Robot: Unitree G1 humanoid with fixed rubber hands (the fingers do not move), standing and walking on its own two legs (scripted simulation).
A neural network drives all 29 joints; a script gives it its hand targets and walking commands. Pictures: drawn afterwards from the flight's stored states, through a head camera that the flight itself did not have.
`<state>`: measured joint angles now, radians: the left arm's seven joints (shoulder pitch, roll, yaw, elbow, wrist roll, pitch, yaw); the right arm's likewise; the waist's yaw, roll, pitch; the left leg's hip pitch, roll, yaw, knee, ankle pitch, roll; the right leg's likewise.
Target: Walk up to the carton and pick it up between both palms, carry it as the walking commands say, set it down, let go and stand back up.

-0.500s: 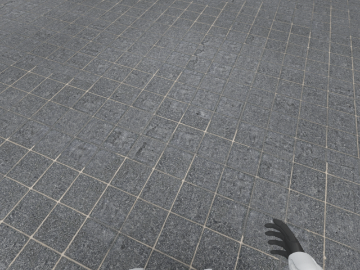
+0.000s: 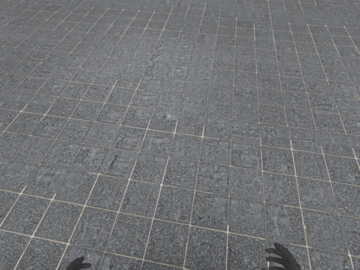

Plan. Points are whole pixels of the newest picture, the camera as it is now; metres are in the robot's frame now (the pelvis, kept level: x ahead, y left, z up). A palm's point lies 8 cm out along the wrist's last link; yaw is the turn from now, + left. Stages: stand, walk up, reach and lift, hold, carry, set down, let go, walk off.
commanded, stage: walk up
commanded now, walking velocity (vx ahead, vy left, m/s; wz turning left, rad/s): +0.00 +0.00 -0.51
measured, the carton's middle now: out of the picture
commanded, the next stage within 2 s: none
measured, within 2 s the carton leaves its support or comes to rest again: neither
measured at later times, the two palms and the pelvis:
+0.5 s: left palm out of the picture +0.11 +0.23 -0.11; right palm out of the picture +0.06 -0.26 -0.10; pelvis -0.03 +0.00 +0.01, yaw -13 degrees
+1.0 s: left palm (123, 254) +0.18 +0.15 -0.12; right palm out of the picture +0.00 -0.31 -0.10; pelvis -0.01 -0.04 +0.01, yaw -25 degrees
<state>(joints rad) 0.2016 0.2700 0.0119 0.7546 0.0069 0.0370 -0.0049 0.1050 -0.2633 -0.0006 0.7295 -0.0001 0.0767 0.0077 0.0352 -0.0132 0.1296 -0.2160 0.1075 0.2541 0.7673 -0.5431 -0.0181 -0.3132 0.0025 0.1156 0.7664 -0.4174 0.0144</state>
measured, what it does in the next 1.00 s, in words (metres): steps on the spot, turning right: left foot, then right foot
